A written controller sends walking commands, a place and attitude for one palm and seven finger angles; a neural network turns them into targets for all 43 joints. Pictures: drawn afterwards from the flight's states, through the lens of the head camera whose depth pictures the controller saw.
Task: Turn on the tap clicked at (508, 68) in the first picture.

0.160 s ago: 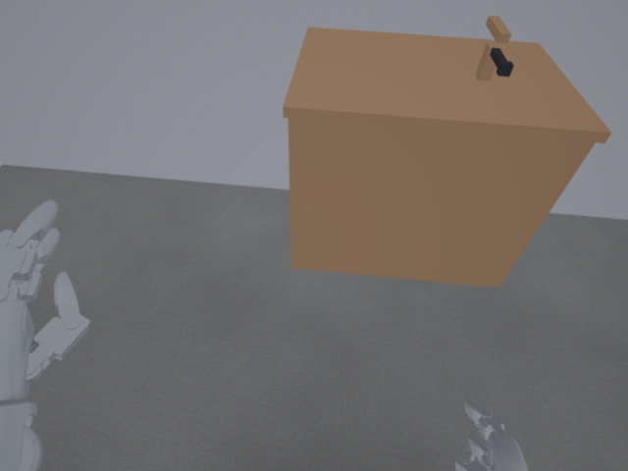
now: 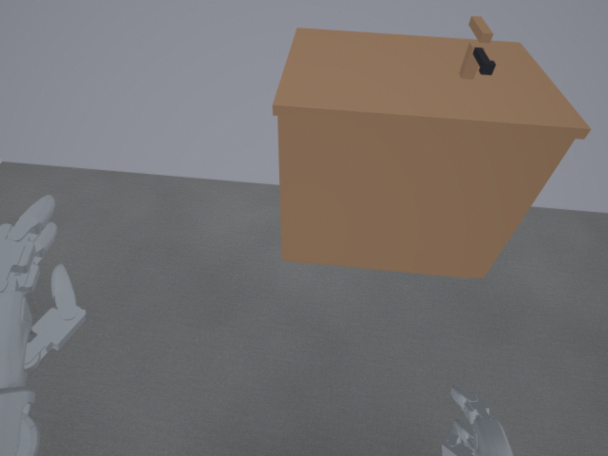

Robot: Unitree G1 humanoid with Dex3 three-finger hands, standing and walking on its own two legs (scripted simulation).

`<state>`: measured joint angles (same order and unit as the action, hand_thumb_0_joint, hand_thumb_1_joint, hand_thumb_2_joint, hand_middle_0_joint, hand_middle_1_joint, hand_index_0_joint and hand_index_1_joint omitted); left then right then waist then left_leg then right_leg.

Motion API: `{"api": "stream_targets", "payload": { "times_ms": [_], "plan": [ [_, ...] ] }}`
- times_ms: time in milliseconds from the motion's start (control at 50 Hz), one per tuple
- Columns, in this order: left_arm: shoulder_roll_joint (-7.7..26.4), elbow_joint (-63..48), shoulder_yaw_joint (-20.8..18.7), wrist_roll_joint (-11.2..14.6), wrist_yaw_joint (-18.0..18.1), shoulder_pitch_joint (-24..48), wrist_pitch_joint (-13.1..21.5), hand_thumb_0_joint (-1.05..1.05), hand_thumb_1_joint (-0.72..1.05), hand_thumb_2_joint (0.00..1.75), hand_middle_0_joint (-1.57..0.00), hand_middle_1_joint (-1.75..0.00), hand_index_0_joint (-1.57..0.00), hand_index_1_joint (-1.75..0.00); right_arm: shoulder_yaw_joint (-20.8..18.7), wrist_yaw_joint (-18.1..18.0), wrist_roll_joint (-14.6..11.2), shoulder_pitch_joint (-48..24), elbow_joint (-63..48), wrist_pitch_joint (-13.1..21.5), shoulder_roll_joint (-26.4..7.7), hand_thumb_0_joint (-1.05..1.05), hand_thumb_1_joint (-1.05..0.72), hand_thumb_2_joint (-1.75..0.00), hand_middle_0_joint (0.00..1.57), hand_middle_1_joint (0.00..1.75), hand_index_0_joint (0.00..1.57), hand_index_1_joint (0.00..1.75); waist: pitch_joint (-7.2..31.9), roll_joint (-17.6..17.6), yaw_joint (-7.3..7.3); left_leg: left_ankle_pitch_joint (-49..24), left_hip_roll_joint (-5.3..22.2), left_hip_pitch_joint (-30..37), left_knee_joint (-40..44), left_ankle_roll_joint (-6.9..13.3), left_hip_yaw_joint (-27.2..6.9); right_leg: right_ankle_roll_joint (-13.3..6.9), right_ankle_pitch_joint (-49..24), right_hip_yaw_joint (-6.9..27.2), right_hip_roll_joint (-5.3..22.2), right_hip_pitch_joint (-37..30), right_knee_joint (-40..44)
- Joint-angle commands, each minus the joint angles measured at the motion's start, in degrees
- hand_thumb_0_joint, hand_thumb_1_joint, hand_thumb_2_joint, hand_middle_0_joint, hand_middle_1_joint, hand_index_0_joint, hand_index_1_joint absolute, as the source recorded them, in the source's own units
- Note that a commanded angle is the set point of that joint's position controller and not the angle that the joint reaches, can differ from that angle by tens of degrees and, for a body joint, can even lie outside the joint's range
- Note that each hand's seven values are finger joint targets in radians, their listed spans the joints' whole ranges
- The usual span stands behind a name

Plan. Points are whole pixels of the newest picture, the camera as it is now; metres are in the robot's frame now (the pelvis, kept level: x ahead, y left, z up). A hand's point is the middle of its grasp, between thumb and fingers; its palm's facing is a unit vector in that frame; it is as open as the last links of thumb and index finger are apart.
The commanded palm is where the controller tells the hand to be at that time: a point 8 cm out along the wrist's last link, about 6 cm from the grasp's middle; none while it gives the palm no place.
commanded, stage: stand and wait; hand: left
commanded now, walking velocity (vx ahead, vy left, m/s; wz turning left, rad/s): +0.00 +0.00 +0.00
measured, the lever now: (487, 67) +1.03 -0.42 +0.08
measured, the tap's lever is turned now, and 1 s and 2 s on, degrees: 0 0 0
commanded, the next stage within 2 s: look at it before walking up in 0.12 s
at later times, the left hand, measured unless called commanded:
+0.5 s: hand (75, 314) +0.21 +0.24 +0.15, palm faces +0.39 -0.84 -0.37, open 7.4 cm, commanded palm +0.17 +0.28 +0.18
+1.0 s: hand (158, 292) +0.24 +0.17 +0.15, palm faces +0.20 -0.87 -0.44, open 7.4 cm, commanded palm +0.21 +0.21 +0.18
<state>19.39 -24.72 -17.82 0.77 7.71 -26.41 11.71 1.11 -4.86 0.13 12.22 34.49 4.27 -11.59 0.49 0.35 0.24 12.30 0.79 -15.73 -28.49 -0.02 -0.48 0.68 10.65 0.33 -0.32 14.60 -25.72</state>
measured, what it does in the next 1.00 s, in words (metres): stands, turning right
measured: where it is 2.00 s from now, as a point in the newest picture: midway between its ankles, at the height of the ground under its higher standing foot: outside the picture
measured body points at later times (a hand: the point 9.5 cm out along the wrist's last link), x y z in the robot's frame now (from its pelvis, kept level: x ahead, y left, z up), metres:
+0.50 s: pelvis -0.01 +0.00 +0.00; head +0.00 +0.01 +0.45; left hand +0.19 +0.29 +0.17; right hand +0.16 -0.23 -0.08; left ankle +0.03 +0.12 -0.74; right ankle +0.03 -0.13 -0.74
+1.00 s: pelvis -0.03 -0.01 -0.02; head -0.01 -0.03 +0.43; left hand +0.23 +0.22 +0.18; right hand +0.08 -0.28 -0.11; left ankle +0.03 +0.12 -0.74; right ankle -0.01 -0.12 -0.72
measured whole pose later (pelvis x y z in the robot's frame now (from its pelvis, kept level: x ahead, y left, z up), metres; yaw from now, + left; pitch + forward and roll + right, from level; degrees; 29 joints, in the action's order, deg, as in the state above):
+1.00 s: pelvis -0.03 -0.01 -0.02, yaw -17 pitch -1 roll +1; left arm 20.4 -27.4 -21.8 2.0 8.0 -26.9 10.5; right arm -0.5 -2.8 -0.5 12.6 31.2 1.7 -11.5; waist -2.6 0.5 2.2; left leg 18.2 7.5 -18.7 -38.5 -1.3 11.7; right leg 2.2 25.0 0.2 -0.9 26.9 -49.8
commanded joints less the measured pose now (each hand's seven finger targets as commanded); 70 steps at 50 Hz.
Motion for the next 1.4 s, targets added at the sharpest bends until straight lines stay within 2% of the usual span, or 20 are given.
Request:
{"api": "stream_targets", "payload": {
  "times_ms": [0,320,580,720,800,840,880,920,980,1000,1040,1080,1120,1160,1240,1300,1320,1340,1360,1380],
  "plan": [
    [9.4,-11.9,-6.3,0.5,0.9,4.2,3.5,0.0,0.9,0.9,-0.2,-0.3,-0.2,-0.3,-2.4,-0.3,-0.2,-5.5,-9.2,2.7,-6.7,0.0,-0.9,-0.9,0.2,0.3,0.2,0.3,6.3,1.2,0.1,-1.4,2.1,-1.7,6.2,0.8,-1.2,-0.5,-2.9,2.7,2.0,-6.0,4.1],
    [9.8,-12.5,-6.3,0.4,1.0,5.2,3.3,0.0,0.9,0.9,-0.2,-0.3,-0.2,-0.3,-2.4,-0.3,-0.1,-5.8,-9.3,2.8,-6.9,0.0,-0.9,-0.9,0.2,0.3,0.2,0.3,5.0,3.6,0.1,1.6,2.4,-2.6,8.0,0.8,-1.8,-0.3,0.0,2.0,1.4,-5.6,4.5],
    [8.3,-14.7,-6.6,0.8,1.0,7.1,2.5,0.0,0.9,0.9,-0.2,-0.3,-0.2,-0.3,-3.4,0.7,-0.9,-5.7,-11.8,1.9,-6.7,0.0,-0.9,-0.9,0.2,0.3,0.2,0.3,6.4,5.6,1.22,5.3,10.6,-4.2,2.9,2.2,-0.8,-0.7,-1.2,6.1,0.4,2.8,-10.6],
    [11.3,-15.8,-10.1,1.4,1.5,4.3,2.4,0.0,0.9,0.9,-0.2,-0.3,-0.2,-0.3,-3.6,2.0,-0.1,-5.2,-11.3,-0.6,-5.2,0.0,-0.9,-0.9,0.2,0.3,0.2,0.3,6.3,-7.4,0.12,13.7,2.1,-0.5,-12.4,-1.7,4.6,-6.7,1.8,26.3,9.5,12.8,3.3],
    [11.4,-16.9,-11.1,1.4,1.5,2.8,3.0,0.0,0.9,0.9,-0.2,-0.3,-0.2,-0.3,-3.3,1.8,-0.2,-6.1,-12.0,-1.6,-5.9,0.0,-0.9,-0.9,0.2,0.3,0.2,0.3,7.9,-2.4,0.55,7.1,7.0,5.2,-0.3,0.6,0.6,-3.5,0.7,18.3,3.3,13.1,-5.4],
    [10.5,-15.7,-11.0,1.5,1.0,1.1,3.1,0.0,0.9,0.9,-0.2,-0.3,-0.2,-0.3,-3.6,1.2,-0.8,-7.2,-13.0,-1.7,-6.6,0.0,-0.9,-0.9,0.2,0.3,0.2,0.3,7.3,9.2,1.01,8.8,16.3,3.1,6.3,4.4,-6.1,-0.3,8.8,9.7,-2.1,15.2,-18.7],
    [9.5,-15.8,-9.7,1.5,0.8,2.2,3.1,0.0,0.9,0.9,-0.2,-0.3,-0.2,-0.3,-3.5,1.2,-0.7,-5.6,-12.8,-0.7,-5.8,0.0,-0.9,-0.9,0.2,0.3,0.2,0.3,5.5,13.8,1.1,2.4,24.1,0.9,9.8,9.2,-9.3,1.7,17.6,2.1,-0.6,15.9,-32.9],
    [8.4,-17.2,-7.4,1.7,0.4,5.0,3.2,0.0,0.9,0.9,-0.2,-0.3,-0.2,-0.3,-3.7,1.7,-1.0,-4.3,-12.3,0.5,-6.4,0.0,-0.9,-0.9,0.2,0.3,0.2,0.3,5.6,10.1,1.02,-10.4,23.0,4.3,4.3,7.3,-0.1,2.0,16.7,0.0,1.4,15.0,-28.4],
    [7.8,-14.4,-5.3,0.7,0.3,7.5,2.4,0.0,0.9,0.9,-0.2,-0.3,-0.2,-0.3,-3.6,3.2,-0.9,-3.2,-12.0,1.6,-7.8,0.0,-0.9,-0.9,0.2,0.3,0.2,0.3,3.7,9.6,0.91,-9.9,19.0,-0.8,-2.6,2.4,7.1,1.8,10.7,-5.0,0.2,3.6,-14.9],
    [8.4,-13.8,-5.5,0.5,0.4,8.8,2.3,0.0,0.9,0.9,-0.2,-0.3,-0.2,-0.3,-3.7,3.3,-1.0,-3.4,-12.2,1.7,-8.0,0.0,-0.9,-0.9,0.2,0.3,0.2,0.3,3.2,6.6,1.13,-4.3,16.9,-3.5,-7.1,1.0,8.4,0.9,6.1,-3.7,0.5,0.3,-9.5],
    [12.6,-13.3,-8.7,0.3,1.3,9.3,2.1,0.0,0.9,0.9,-0.2,-0.3,-0.2,-0.3,-3.1,3.1,-0.7,-5.3,-13.8,1.3,-6.2,0.0,-0.9,-0.9,0.2,0.3,0.2,0.3,2.0,-15.6,1.39,21.5,3.7,-16.2,-27.7,-3.7,9.7,-7.9,-18.1,25.1,15.3,-1.4,3.0],
    [13.0,-13.6,-10.2,1.6,2.1,3.9,1.0,0.0,0.9,0.9,-0.2,-0.3,-0.2,-0.3,-3.3,3.0,-0.5,-4.9,-13.3,0.3,-6.2,0.0,-0.9,-0.9,0.2,0.3,0.2,0.3,5.1,-12.5,1.59,18.6,3.2,-18.4,-40.4,-4.2,-0.2,-11.3,-7.6,34.4,17.7,-1.8,7.1],
    [14.2,-18.4,-12.4,2.0,2.3,1.8,2.4,0.0,0.9,0.9,-0.2,-0.3,-0.2,-0.3,-2.5,3.7,-0.2,-4.7,-12.0,-2.0,-6.0,0.0,-0.9,-0.9,0.2,0.3,0.2,0.3,9.5,-5.2,1.15,14.3,3.7,-18.5,-39.7,-4.7,-1.8,-11.6,-5.4,26.5,14.7,-6.0,3.8],
    [13.9,-18.6,-12.7,2.2,1.9,-1.1,3.2,0.0,0.9,0.9,-0.2,-0.3,-0.2,-0.3,-2.2,3.6,0.0,-5.6,-12.0,-2.9,-5.3,0.0,-0.9,-0.9,0.2,0.3,0.2,0.3,10.0,-5.6,0.93,12.7,2.9,-15.3,-32.3,-4.5,-0.1,-10.7,-6.0,21.9,12.2,-4.7,4.6],
    [13.3,-17.5,-11.7,2.0,1.7,-1.2,3.4,0.0,0.9,0.9,-0.2,-0.3,-0.2,-0.3,-2.4,3.5,0.2,-6.4,-11.7,-2.5,-5.8,0.0,-0.9,-0.9,0.2,0.3,0.2,0.3,9.9,-8.6,1.65,15.4,1.4,-6.2,-13.8,-2.8,2.9,-11.2,8.0,23.9,10.6,0.9,7.2],
    [11.3,-14.2,-9.4,1.7,1.5,0.8,3.5,0.0,0.9,0.9,-0.2,-0.3,-0.2,-0.3,-2.4,2.7,0.1,-3.6,-10.4,-1.6,-6.4,0.0,-0.9,-0.9,0.2,0.3,0.2,0.3,9.0,-4.3,-0.29,11.9,2.2,10.9,4.8,-0.1,4.6,-7.0,20.1,20.6,4.8,13.2,2.7],
    [10.1,-14.5,-8.2,2.0,1.0,2.2,4.0,0.0,0.9,0.9,-0.2,-0.3,-0.2,-0.3,-3.0,1.9,0.1,-3.7,-11.1,-1.0,-7.6,0.0,-0.9,-0.9,0.2,0.3,0.2,0.3,7.0,3.4,-0.68,15.3,9.5,16.9,12.0,3.1,-2.9,-4.1,19.2,15.8,-0.2,20.3,-6.9],
    [10.2,-15.6,-8.5,1.5,0.8,4.6,4.7,0.0,0.9,0.9,-0.2,-0.3,-0.2,-0.3,-3.6,1.6,0.5,-4.1,-11.3,-1.0,-8.9,0.0,-0.9,-0.9,0.2,0.3,0.2,0.3,5.5,15.0,-0.57,19.5,22.4,19.1,16.7,8.6,-18.2,-0.8,20.3,6.5,-5.5,28.0,-24.7],
    [11.9,-14.9,-9.8,0.2,0.8,6.9,5.8,0.0,0.9,0.9,-0.2,-0.3,-0.2,-0.3,-3.7,1.4,-0.1,-5.0,-10.7,-0.4,-7.1,0.0,-0.9,-0.9,0.2,0.3,0.2,0.3,3.5,15.6,-0.53,21.4,28.8,12.3,18.6,12.8,-22.7,0.7,18.1,0.7,-1.8,29.1,-39.4],
    [12.1,-12.3,-9.9,-0.6,0.4,5.6,6.0,0.0,0.9,0.9,-0.2,-0.3,-0.2,-0.3,-3.6,1.9,-0.1,-5.1,-10.2,-0.2,-7.1,0.0,-0.9,-0.9,0.2,0.3,0.2,0.3,0.9,12.4,-0.4,22.9,27.6,6.2,18.1,12.4,-18.8,0.6,15.6,1.9,1.1,27.9,-45.5]
  ]
}}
